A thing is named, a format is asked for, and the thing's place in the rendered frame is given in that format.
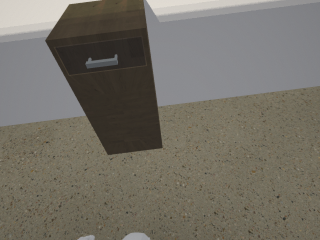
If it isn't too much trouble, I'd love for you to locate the handle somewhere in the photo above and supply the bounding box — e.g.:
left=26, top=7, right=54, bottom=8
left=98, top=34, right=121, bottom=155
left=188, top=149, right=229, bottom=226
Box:
left=85, top=54, right=118, bottom=69

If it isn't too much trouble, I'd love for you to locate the cabinet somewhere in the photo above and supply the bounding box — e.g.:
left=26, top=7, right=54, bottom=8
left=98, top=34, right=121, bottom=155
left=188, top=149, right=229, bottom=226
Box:
left=45, top=0, right=163, bottom=155

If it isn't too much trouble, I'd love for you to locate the drawer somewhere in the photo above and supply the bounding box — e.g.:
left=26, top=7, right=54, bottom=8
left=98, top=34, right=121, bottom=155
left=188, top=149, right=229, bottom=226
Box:
left=55, top=36, right=146, bottom=75

